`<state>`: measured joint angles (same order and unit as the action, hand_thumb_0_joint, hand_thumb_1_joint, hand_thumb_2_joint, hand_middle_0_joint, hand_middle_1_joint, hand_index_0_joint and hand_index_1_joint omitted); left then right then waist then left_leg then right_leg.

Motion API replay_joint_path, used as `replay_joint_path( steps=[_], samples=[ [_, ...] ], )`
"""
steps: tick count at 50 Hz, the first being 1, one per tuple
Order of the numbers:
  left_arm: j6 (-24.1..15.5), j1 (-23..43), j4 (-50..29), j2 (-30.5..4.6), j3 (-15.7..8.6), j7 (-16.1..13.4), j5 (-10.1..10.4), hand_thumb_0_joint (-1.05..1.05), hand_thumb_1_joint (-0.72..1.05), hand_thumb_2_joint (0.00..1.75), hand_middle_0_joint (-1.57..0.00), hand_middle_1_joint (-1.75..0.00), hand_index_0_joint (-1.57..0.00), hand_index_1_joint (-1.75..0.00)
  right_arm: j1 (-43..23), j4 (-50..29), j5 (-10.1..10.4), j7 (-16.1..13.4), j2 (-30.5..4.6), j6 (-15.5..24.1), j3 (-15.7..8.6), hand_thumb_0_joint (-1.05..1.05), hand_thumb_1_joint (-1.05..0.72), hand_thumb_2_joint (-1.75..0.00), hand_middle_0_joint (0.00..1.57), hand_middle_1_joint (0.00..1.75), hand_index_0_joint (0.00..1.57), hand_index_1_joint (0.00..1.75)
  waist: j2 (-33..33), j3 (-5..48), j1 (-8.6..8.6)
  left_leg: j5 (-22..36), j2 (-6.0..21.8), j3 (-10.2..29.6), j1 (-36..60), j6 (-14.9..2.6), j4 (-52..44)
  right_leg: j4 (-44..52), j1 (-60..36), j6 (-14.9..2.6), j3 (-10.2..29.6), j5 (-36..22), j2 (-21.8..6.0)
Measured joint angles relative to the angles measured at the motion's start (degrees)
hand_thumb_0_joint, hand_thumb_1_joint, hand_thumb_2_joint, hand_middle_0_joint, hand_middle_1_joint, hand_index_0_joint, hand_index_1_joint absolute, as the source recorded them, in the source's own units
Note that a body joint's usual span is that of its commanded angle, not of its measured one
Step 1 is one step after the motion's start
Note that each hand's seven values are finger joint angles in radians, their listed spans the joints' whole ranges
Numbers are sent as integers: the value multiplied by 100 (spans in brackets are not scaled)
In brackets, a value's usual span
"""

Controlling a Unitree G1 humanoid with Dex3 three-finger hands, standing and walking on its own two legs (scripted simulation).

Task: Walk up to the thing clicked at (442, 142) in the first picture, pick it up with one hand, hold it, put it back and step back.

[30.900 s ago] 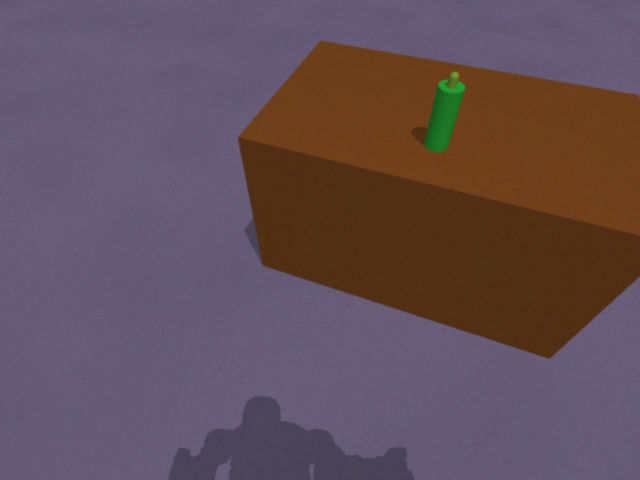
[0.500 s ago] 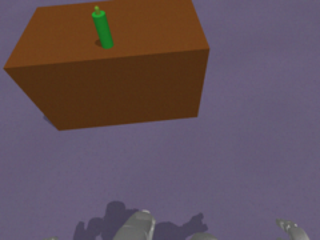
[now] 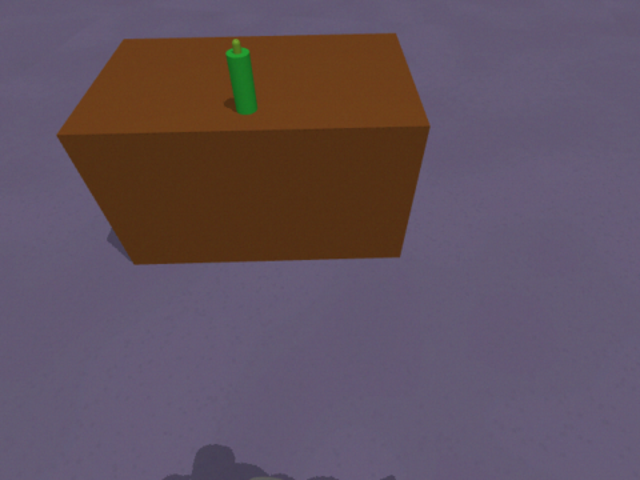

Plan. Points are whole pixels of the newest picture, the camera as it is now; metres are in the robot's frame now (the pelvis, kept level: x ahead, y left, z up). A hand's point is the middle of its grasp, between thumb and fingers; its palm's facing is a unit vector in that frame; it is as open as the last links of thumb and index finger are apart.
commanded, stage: step back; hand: left
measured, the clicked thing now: (241, 76) +1.10 +0.27 -0.06
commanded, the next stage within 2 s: stand in 0.58 s
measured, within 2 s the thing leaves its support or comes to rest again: neither
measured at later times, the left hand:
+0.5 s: hand (120, 473) +0.15 +0.29 -0.14, palm faces +0.00 -0.92 -0.39, open 7.4 cm
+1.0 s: hand (142, 477) +0.14 +0.26 -0.13, palm faces -0.04 -0.94 -0.33, open 7.4 cm
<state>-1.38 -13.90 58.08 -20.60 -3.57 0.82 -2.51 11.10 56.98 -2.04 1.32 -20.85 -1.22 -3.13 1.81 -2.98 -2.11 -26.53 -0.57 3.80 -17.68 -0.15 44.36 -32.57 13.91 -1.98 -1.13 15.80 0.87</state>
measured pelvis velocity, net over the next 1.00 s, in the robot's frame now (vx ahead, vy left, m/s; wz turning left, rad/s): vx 0.04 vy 0.02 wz -0.02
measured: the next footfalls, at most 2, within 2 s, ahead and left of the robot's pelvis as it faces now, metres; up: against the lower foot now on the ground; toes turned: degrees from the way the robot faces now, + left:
none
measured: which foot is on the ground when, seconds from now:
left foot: down 0.00-1.00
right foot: down 0.00-1.00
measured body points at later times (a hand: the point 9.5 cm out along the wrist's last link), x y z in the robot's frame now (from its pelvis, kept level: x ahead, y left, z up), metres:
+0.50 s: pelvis +0.05 +0.02 +0.00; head +0.07 +0.02 +0.45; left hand +0.15 +0.34 -0.11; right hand +0.13 -0.27 -0.13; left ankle +0.04 +0.14 -0.73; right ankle +0.04 -0.10 -0.73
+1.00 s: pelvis +0.04 +0.02 +0.02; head +0.05 +0.02 +0.47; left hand +0.15 +0.31 -0.11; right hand +0.13 -0.29 -0.11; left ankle +0.04 +0.14 -0.73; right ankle +0.04 -0.10 -0.73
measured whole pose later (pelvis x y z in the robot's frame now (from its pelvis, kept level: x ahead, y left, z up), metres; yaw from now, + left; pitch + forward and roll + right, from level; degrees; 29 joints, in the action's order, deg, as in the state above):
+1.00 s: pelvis +0.04 +0.02 +0.02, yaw -1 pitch -3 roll +0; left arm -0.9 -3.7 64.6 -19.3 -0.1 0.3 -0.7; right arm 3.1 64.9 -0.4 0.6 -19.7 0.7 -1.3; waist -0.4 -3.9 0.2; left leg -10.0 1.1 -1.8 -3.7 0.9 17.0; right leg -18.6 5.4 -0.1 0.4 9.9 0.0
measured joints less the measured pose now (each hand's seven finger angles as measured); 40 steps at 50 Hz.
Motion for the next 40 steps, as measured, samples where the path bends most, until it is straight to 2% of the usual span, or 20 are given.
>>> replay_joint_path(
  steps=[3,6,8,11,14,16,18,19,21,29,33,40],
  samples=[
    [-39,20,-3,84,31,-7,-6,0,90,90,-21,-30,-20,-30,21,44,5,20,-109,47,-46,1,-91,-90,20,30,21,30,41,1,-42,55,31,-30,-143,11,27,96,-30,55,-41,-40,-76],
    [5,79,8,52,55,8,1,0,90,90,-21,-30,-20,-30,65,107,-9,42,-159,100,-91,1,-91,-90,20,30,21,30,-5,15,-20,297,141,-173,25,20,-668,15,-2,158,-95,40,-187],
    [51,130,11,-13,76,7,13,0,90,90,-21,-30,-20,-30,45,179,-41,24,-130,135,-126,1,-91,-90,20,30,21,30,-154,-37,-12,1028,46,-283,182,21,-1028,-199,48,226,-27,180,-327],
    [126,164,89,-92,99,0,94,0,90,90,-21,-30,-20,-30,29,220,-75,-1,-32,180,-101,1,-91,-90,20,30,21,30,-292,17,37,1063,-14,-403,223,-58,-1075,-646,221,138,193,779,-282],
    [126,243,126,-199,95,-18,139,0,90,90,-20,-30,-20,-30,-36,209,-88,-16,104,240,-35,1,-91,-90,20,30,21,30,-373,-26,105,1033,20,-471,333,-70,-1214,-888,312,100,232,1046,-195],
    [76,335,137,-223,95,-37,158,0,90,90,-20,-30,-20,-30,-91,205,-67,-23,145,258,-3,1,-91,-90,20,30,21,30,-351,-89,137,1002,60,-488,377,-50,-1232,-498,201,98,152,884,-187],
    [8,454,150,-204,92,-68,151,0,90,90,-20,-30,-20,-30,-173,218,-6,-37,148,225,19,1,-91,-90,20,30,21,30,-271,-181,149,916,114,-489,407,-14,-1145,75,-17,150,95,22,-157],
    [-24,519,159,-160,94,-92,141,0,90,90,-20,-30,-20,-30,-217,239,37,-50,132,196,24,1,-90,-90,20,30,21,30,-165,-223,165,865,177,-448,418,8,-1082,170,-99,184,53,-94,-98],
    [-65,583,143,-117,116,-93,138,0,90,90,-20,-30,-20,-30,-273,269,94,-79,135,145,37,1,-91,-90,20,30,21,30,-73,-189,173,815,212,-430,445,34,-1070,166,-135,203,35,16,-65],
    [-17,938,177,-55,185,-118,159,0,90,90,-20,-30,-20,-30,-553,452,88,-87,161,182,76,1,-91,-90,20,30,21,30,-84,-58,158,822,104,-536,727,4,-1347,93,-236,237,137,214,-172],
    [12,1079,260,-6,262,-121,227,0,90,90,-20,-30,-20,-30,-703,502,151,-91,169,206,134,1,-91,-90,20,30,21,30,-120,-86,196,1004,93,-555,955,22,-1730,414,-429,245,152,58,-179],
    [33,1164,416,114,353,-92,212,0,90,90,-20,-30,-20,-30,-849,613,176,-89,144,213,172,1,-91,-90,20,30,21,30,-188,-123,238,1383,114,-562,1265,56,-2392,1041,-718,234,152,-306,-152]
  ],
)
